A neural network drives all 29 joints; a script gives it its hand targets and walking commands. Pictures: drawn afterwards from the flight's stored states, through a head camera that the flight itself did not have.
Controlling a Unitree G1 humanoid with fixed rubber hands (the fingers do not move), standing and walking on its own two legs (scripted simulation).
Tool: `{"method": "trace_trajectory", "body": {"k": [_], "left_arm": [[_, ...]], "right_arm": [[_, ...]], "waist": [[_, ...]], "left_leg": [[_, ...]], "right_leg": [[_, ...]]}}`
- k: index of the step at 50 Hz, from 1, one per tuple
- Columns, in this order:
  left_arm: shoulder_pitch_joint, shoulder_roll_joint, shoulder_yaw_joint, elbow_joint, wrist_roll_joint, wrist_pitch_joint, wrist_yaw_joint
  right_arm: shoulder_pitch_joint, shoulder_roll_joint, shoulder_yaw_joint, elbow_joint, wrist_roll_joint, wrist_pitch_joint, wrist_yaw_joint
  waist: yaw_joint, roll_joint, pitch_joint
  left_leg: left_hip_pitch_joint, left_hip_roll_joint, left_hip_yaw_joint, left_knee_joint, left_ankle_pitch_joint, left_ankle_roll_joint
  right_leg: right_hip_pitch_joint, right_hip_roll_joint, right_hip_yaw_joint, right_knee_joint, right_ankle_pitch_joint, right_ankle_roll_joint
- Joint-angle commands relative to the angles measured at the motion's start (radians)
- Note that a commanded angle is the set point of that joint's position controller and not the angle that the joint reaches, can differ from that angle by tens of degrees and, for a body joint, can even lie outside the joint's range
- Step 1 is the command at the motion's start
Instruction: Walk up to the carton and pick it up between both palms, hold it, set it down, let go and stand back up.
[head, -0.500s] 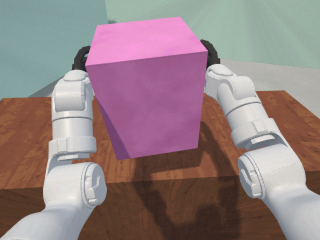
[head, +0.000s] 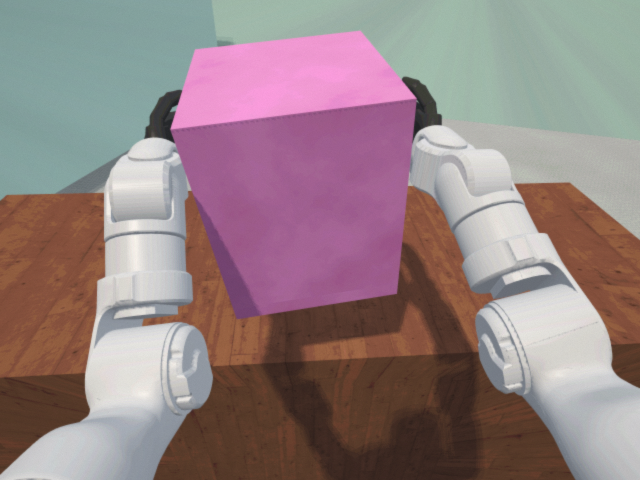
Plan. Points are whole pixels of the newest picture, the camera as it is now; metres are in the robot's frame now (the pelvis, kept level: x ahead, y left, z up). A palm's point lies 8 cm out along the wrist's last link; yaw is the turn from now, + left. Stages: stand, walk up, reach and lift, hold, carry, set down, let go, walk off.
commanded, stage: hold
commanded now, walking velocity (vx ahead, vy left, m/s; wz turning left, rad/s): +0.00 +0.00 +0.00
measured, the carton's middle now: (298, 174) +0.39 +0.01 +0.25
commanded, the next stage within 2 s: none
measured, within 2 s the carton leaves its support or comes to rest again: neither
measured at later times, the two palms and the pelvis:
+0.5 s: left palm (162, 159) +0.37 +0.16 +0.29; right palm (422, 145) +0.37 -0.13 +0.30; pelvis +0.00 +0.00 +0.00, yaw +0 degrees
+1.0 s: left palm (162, 160) +0.38 +0.17 +0.28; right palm (419, 145) +0.37 -0.13 +0.29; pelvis +0.00 +0.00 +0.00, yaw +0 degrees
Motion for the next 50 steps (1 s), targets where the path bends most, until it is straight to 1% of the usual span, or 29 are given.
{"method": "trace_trajectory", "body": {"k": [1, 3, 4, 5, 6, 9, 11, 13, 14, 15, 16, 18, 21, 23, 25, 27, 28, 30, 32, 37, 39, 41, 43, 44, 45, 46, 47, 49, 50], "left_arm": [[-0.798, -0.614, -0.330, -0.123, -0.182, -0.089, -0.150], [-0.811, -0.613, -0.341, -0.157, -0.197, -0.098, -0.144], [-0.798, -0.616, -0.353, -0.160, -0.202, -0.098, -0.140], [-0.785, -0.603, -0.329, -0.124, -0.188, -0.093, -0.139], [-0.774, -0.601, -0.328, -0.138, -0.188, -0.094, -0.139], [-0.767, -0.604, -0.332, -0.146, -0.184, -0.089, -0.144], [-0.775, -0.613, -0.349, -0.158, -0.193, -0.089, -0.148], [-0.773, -0.631, -0.381, -0.161, -0.204, -0.087, -0.149], [-0.806, -0.628, -0.377, -0.172, -0.209, -0.093, -0.147], [-0.789, -0.630, -0.369, -0.144, -0.197, -0.089, -0.147], [-0.783, -0.632, -0.370, -0.156, -0.195, -0.089, -0.147], [-0.793, -0.645, -0.385, -0.167, -0.196, -0.085, -0.147], [-0.790, -0.631, -0.361, -0.144, -0.188, -0.084, -0.147], [-0.797, -0.634, -0.362, -0.141, -0.188, -0.084, -0.146], [-0.820, -0.618, -0.352, -0.139, -0.194, -0.092, -0.142], [-0.835, -0.623, -0.364, -0.143, -0.204, -0.098, -0.140], [-0.834, -0.620, -0.351, -0.127, -0.198, -0.098, -0.137], [-0.797, -0.605, -0.313, -0.089, -0.181, -0.095, -0.134], [-0.804, -0.607, -0.312, -0.093, -0.180, -0.098, -0.137], [-0.798, -0.607, -0.321, -0.087, -0.195, -0.102, -0.139], [-0.776, -0.602, -0.318, -0.083, -0.187, -0.098, -0.142], [-0.759, -0.612, -0.327, -0.087, -0.182, -0.092, -0.147], [-0.763, -0.625, -0.349, -0.111, -0.194, -0.091, -0.150], [-0.768, -0.617, -0.341, -0.104, -0.190, -0.090, -0.151], [-0.762, -0.634, -0.362, -0.126, -0.196, -0.091, -0.152], [-0.777, -0.642, -0.373, -0.153, -0.203, -0.093, -0.148], [-0.772, -0.642, -0.369, -0.139, -0.196, -0.089, -0.147], [-0.787, -0.645, -0.376, -0.169, -0.202, -0.092, -0.143], [-0.788, -0.637, -0.373, -0.172, -0.198, -0.091, -0.141]], "right_arm": [[-0.756, 0.638, 0.200, -0.264, 0.119, -0.009, 0.111], [-0.770, 0.657, 0.227, -0.303, 0.136, -0.015, 0.110], [-0.765, 0.657, 0.238, -0.318, 0.145, -0.017, 0.107], [-0.763, 0.651, 0.236, -0.304, 0.140, -0.013, 0.104], [-0.758, 0.661, 0.245, -0.312, 0.145, -0.016, 0.103], [-0.738, 0.647, 0.238, -0.311, 0.144, -0.014, 0.099], [-0.741, 0.654, 0.237, -0.332, 0.141, -0.016, 0.097], [-0.741, 0.641, 0.228, -0.352, 0.142, -0.016, 0.094], [-0.753, 0.646, 0.222, -0.337, 0.138, -0.015, 0.096], [-0.746, 0.645, 0.214, -0.322, 0.130, -0.012, 0.097], [-0.736, 0.646, 0.214, -0.317, 0.128, -0.011, 0.098], [-0.737, 0.632, 0.199, -0.306, 0.126, -0.009, 0.098], [-0.752, 0.644, 0.205, -0.298, 0.122, -0.009, 0.101], [-0.756, 0.635, 0.195, -0.284, 0.121, -0.010, 0.107], [-0.773, 0.654, 0.201, -0.278, 0.117, -0.011, 0.112], [-0.763, 0.648, 0.191, -0.264, 0.115, -0.013, 0.113], [-0.767, 0.647, 0.192, -0.258, 0.112, -0.012, 0.113], [-0.771, 0.648, 0.199, -0.255, 0.111, -0.012, 0.115], [-0.762, 0.644, 0.192, -0.238, 0.111, -0.014, 0.116], [-0.782, 0.650, 0.206, -0.284, 0.121, -0.022, 0.110], [-0.770, 0.649, 0.216, -0.293, 0.128, -0.023, 0.102], [-0.747, 0.628, 0.210, -0.286, 0.128, -0.020, 0.096], [-0.768, 0.631, 0.213, -0.330, 0.136, -0.025, 0.093], [-0.768, 0.628, 0.208, -0.320, 0.134, -0.020, 0.091], [-0.755, 0.625, 0.206, -0.332, 0.134, -0.022, 0.090], [-0.759, 0.631, 0.209, -0.343, 0.139, -0.023, 0.091], [-0.756, 0.623, 0.203, -0.329, 0.136, -0.018, 0.093], [-0.758, 0.637, 0.214, -0.340, 0.138, -0.017, 0.095], [-0.742, 0.637, 0.211, -0.317, 0.136, -0.011, 0.095]], "waist": [[0.006, 0.061, -0.287], [0.011, 0.047, -0.347], [0.008, 0.058, -0.357], [0.015, 0.045, -0.323], [0.019, 0.032, -0.331], [0.010, 0.040, -0.312], [0.000, 0.047, -0.318], [-0.021, 0.080, -0.316], [-0.018, 0.080, -0.318], [-0.016, 0.084, -0.281], [-0.018, 0.079, -0.281], [-0.028, 0.110, -0.278], [-0.004, 0.090, -0.279], [-0.007, 0.096, -0.277], [0.004, 0.071, -0.291], [-0.010, 0.083, -0.306], [0.000, 0.080, -0.300], [0.021, 0.040, -0.281], [0.015, 0.046, -0.289], [0.007, 0.035, -0.322], [0.009, 0.046, -0.305], [-0.004, 0.067, -0.296], [-0.012, 0.071, -0.319], [-0.013, 0.070, -0.304], [-0.024, 0.090, -0.310], [-0.022, 0.097, -0.318], [-0.022, 0.102, -0.284], [-0.018, 0.101, -0.316], [-0.021, 0.094, -0.299]], "left_leg": [[0.081, -0.049, -0.042, -0.040, 0.187, -0.046], [0.115, -0.052, -0.044, -0.017, 0.256, -0.046], [0.129, -0.055, -0.045, -0.005, 0.280, -0.050], [0.122, -0.057, -0.042, -0.008, 0.266, -0.044], [0.125, -0.057, -0.042, -0.011, 0.269, -0.040], [0.130, -0.054, -0.039, -0.015, 0.260, -0.043], [0.127, -0.055, -0.040, -0.012, 0.259, -0.046], [0.134, -0.056, -0.045, -0.005, 0.263, -0.058], [0.124, -0.056, -0.044, -0.009, 0.238, -0.057], [0.114, -0.056, -0.043, -0.017, 0.220, -0.054], [0.114, -0.053, -0.043, -0.020, 0.219, -0.053], [0.113, -0.052, -0.043, -0.020, 0.212, -0.062], [0.089, -0.052, -0.041, -0.032, 0.182, -0.051], [0.081, -0.048, -0.043, -0.038, 0.174, -0.052], [0.083, -0.051, -0.041, -0.037, 0.173, -0.043], [0.090, -0.048, -0.045, -0.036, 0.179, -0.049], [0.087, -0.050, -0.042, -0.036, 0.167, -0.046], [0.077, -0.050, -0.038, -0.045, 0.153, -0.033], [0.074, -0.047, -0.038, -0.050, 0.155, -0.034], [0.107, -0.053, -0.040, -0.025, 0.211, -0.037], [0.114, -0.058, -0.038, -0.016, 0.237, -0.038], [0.117, -0.056, -0.040, -0.016, 0.238, -0.048], [0.119, -0.058, -0.042, -0.008, 0.252, -0.051], [0.115, -0.061, -0.041, -0.009, 0.239, -0.049], [0.119, -0.057, -0.046, -0.008, 0.249, -0.057], [0.123, -0.056, -0.047, -0.006, 0.262, -0.061], [0.119, -0.055, -0.047, -0.007, 0.257, -0.062], [0.115, -0.056, -0.047, -0.006, 0.251, -0.060], [0.116, -0.056, -0.048, -0.010, 0.248, -0.058]], "right_leg": [[0.071, 0.037, 0.076, -0.015, 0.142, 0.070], [0.092, 0.041, 0.077, -0.007, 0.201, 0.076], [0.090, 0.041, 0.079, -0.005, 0.229, 0.077], [0.085, 0.041, 0.079, -0.012, 0.220, 0.080], [0.081, 0.042, 0.077, -0.011, 0.226, 0.084], [0.074, 0.041, 0.076, -0.015, 0.220, 0.082], [0.076, 0.039, 0.075, -0.017, 0.222, 0.081], [0.069, 0.041, 0.077, -0.017, 0.231, 0.075], [0.060, 0.037, 0.076, -0.016, 0.201, 0.078], [0.048, 0.036, 0.077, -0.021, 0.186, 0.076], [0.052, 0.036, 0.078, -0.018, 0.187, 0.077], [0.050, 0.035, 0.078, -0.016, 0.175, 0.073], [0.055, 0.033, 0.078, -0.017, 0.147, 0.074], [0.056, 0.037, 0.077, -0.014, 0.131, 0.069], [0.053, 0.034, 0.078, -0.016, 0.127, 0.075], [0.047, 0.037, 0.076, -0.012, 0.130, 0.072], [0.042, 0.037, 0.078, -0.015, 0.118, 0.073], [0.043, 0.037, 0.079, -0.019, 0.111, 0.078], [0.051, 0.039, 0.078, -0.020, 0.112, 0.073], [0.058, 0.039, 0.077, -0.022, 0.166, 0.078], [0.063, 0.035, 0.081, -0.024, 0.195, 0.081], [0.068, 0.036, 0.080, -0.023, 0.201, 0.077], [0.073, 0.037, 0.080, -0.022, 0.219, 0.077], [0.068, 0.034, 0.083, -0.026, 0.212, 0.080], [0.069, 0.037, 0.079, -0.020, 0.219, 0.075], [0.066, 0.039, 0.077, -0.016, 0.219, 0.074], [0.056, 0.038, 0.079, -0.019, 0.209, 0.072], [0.068, 0.037, 0.080, -0.011, 0.208, 0.076], [0.068, 0.036, 0.080, -0.010, 0.208, 0.079]]}}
